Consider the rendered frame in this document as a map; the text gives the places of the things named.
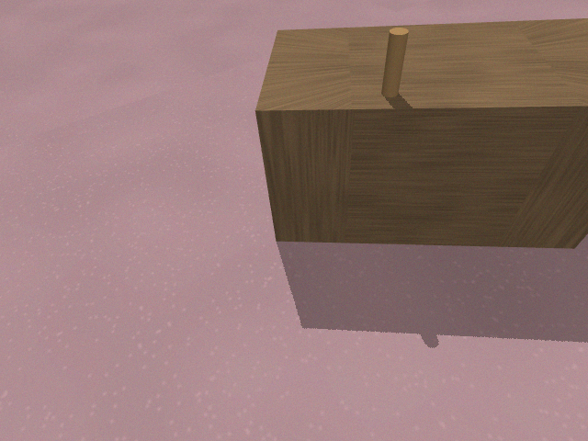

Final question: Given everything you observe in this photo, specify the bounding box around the can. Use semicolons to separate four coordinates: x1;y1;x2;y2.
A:
381;28;409;97

